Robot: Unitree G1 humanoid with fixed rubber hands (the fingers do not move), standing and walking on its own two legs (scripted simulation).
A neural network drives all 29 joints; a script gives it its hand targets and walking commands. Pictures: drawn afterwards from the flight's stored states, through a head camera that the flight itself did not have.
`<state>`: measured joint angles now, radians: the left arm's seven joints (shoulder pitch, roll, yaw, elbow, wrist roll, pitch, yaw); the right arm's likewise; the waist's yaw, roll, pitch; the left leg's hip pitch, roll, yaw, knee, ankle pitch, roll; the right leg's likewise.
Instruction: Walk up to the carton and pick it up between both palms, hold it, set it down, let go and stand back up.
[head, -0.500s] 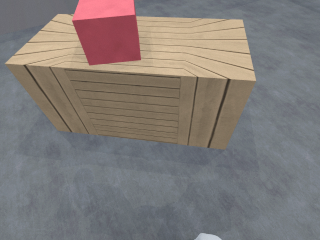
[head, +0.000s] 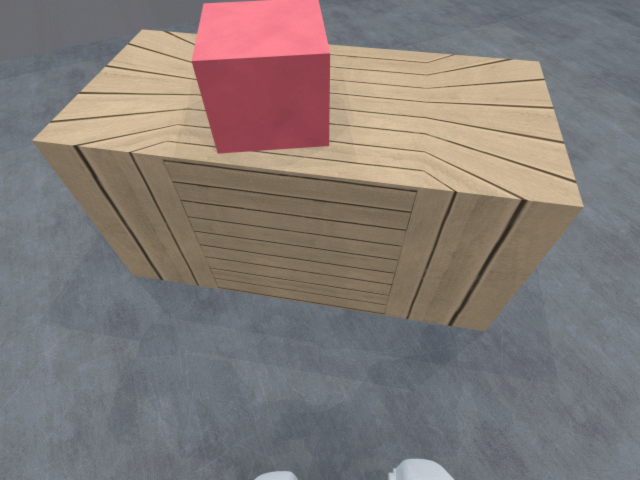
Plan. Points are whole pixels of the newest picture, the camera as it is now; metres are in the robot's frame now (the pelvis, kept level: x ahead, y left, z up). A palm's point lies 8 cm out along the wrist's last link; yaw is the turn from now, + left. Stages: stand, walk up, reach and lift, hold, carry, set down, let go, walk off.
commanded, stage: walk up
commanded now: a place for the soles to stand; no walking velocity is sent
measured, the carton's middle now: (267, 76) +0.95 +0.17 -0.03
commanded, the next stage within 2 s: none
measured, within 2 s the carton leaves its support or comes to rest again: neither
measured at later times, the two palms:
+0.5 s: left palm (73, 472) +0.14 +0.34 -0.09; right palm (559, 458) +0.16 -0.29 -0.13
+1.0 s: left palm (36, 399) +0.23 +0.44 -0.10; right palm (488, 422) +0.20 -0.20 -0.09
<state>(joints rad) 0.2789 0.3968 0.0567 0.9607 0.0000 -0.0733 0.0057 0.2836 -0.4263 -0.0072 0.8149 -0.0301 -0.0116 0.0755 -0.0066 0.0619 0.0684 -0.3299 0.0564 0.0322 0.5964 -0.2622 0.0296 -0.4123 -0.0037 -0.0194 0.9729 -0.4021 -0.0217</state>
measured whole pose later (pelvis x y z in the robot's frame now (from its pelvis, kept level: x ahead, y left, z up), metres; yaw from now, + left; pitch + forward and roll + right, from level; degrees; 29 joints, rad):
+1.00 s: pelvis +0.18 +0.12 +0.00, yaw -3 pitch -1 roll -3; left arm 0.29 0.40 0.06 0.95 0.00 -0.06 0.03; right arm 0.34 -0.43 -0.01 0.79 -0.03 0.02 0.07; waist -0.01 0.04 0.08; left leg -0.25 0.03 0.08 0.55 -0.30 0.06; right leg -0.46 0.00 -0.01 0.95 -0.40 -0.03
